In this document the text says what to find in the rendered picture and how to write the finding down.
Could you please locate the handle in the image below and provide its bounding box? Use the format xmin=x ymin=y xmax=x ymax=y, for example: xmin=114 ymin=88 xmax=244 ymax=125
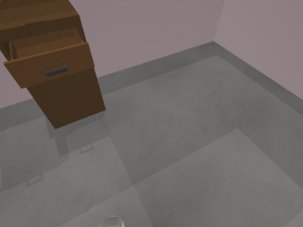
xmin=45 ymin=62 xmax=68 ymax=77
xmin=25 ymin=18 xmax=48 ymax=28

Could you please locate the cabinet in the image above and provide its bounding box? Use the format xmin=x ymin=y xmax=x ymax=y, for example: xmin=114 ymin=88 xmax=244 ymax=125
xmin=0 ymin=0 xmax=106 ymax=130

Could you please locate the left robot thigh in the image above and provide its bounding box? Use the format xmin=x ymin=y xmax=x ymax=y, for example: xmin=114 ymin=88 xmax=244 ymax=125
xmin=99 ymin=216 xmax=125 ymax=227

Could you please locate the drawer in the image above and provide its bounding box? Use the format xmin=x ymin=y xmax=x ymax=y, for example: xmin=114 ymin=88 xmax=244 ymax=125
xmin=4 ymin=27 xmax=95 ymax=89

